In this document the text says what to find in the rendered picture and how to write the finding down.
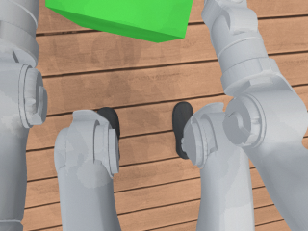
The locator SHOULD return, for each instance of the carton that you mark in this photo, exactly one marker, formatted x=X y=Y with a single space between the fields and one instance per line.
x=151 y=20

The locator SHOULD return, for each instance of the right robot shin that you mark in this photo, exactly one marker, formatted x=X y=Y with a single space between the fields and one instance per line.
x=215 y=107

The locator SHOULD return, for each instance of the robot right forearm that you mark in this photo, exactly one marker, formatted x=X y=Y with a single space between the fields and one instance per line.
x=241 y=53

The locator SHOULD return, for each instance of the left robot upper arm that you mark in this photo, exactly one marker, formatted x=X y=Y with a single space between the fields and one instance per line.
x=23 y=104

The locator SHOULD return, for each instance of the robot right foot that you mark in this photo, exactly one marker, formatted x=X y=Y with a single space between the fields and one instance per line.
x=181 y=113

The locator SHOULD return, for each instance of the right robot upper arm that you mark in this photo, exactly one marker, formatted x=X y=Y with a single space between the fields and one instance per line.
x=269 y=126

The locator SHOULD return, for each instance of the robot left forearm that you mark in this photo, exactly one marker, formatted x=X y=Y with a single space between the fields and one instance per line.
x=19 y=20

